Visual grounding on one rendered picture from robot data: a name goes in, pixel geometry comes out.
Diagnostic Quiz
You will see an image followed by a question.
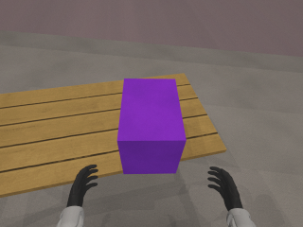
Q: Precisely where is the right robot forearm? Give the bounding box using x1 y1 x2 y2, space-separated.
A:
226 208 257 227

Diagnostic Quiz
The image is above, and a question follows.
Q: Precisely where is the left robot forearm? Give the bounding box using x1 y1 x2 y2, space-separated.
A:
56 205 85 227

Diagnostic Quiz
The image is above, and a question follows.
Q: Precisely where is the carton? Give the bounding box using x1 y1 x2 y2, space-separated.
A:
116 79 187 174

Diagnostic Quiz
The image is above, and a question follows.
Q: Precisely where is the robot left hand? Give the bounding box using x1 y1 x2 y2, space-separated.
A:
66 165 98 207

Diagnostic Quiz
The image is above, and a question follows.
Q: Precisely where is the table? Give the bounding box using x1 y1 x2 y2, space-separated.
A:
0 73 226 198

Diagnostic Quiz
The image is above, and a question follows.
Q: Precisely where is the robot right hand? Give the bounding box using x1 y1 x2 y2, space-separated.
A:
207 166 243 211

